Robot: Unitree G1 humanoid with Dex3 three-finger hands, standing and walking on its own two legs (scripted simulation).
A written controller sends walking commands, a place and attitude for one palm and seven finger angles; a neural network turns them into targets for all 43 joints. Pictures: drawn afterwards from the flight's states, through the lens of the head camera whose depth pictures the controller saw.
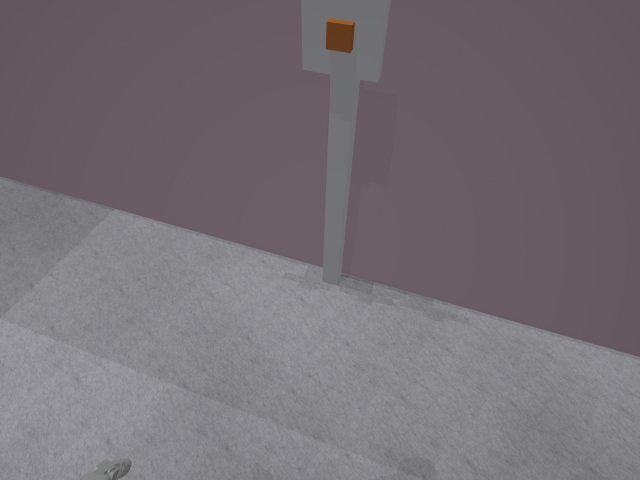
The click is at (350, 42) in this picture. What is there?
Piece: button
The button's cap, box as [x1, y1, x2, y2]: [326, 18, 354, 52]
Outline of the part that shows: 330,18 327,21 326,26 326,48 350,52 352,49 354,22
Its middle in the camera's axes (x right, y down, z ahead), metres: +0.04 -0.43 +0.81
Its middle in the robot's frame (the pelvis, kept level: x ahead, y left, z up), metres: +0.91 +0.01 +0.17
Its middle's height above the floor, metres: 0.94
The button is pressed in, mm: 0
